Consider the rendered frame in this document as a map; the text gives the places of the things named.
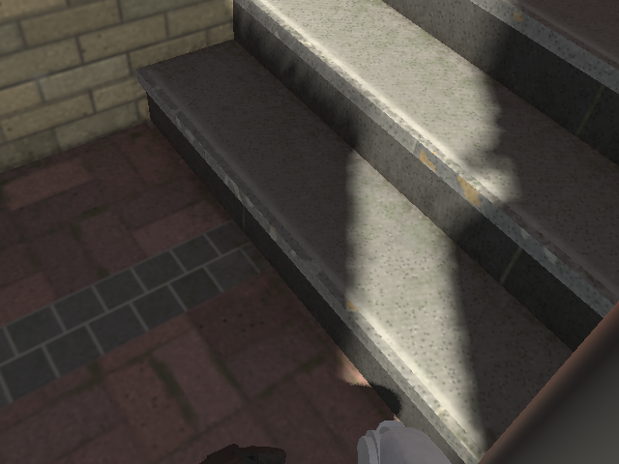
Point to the right robot thigh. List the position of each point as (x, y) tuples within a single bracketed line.
[(399, 445)]

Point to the right robot shin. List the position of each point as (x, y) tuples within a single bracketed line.
[(388, 423)]

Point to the robot left hand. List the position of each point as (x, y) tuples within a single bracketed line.
[(232, 454)]

